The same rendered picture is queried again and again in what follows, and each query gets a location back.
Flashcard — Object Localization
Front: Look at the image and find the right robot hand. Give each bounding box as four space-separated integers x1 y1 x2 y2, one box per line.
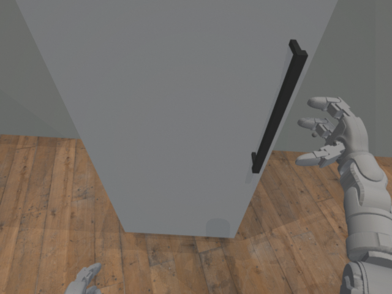
295 97 369 168

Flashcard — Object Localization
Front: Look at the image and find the handle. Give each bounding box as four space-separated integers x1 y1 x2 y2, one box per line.
251 39 308 173

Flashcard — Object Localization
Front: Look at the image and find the right robot forearm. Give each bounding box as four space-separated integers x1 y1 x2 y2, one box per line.
337 152 392 269

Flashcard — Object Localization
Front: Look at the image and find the robot right upper arm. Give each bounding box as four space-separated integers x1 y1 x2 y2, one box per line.
340 261 392 294

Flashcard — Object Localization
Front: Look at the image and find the left robot hand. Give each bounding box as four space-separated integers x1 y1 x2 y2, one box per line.
64 263 102 294

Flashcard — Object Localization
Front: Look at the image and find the fridge door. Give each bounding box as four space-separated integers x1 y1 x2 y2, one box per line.
16 0 338 238

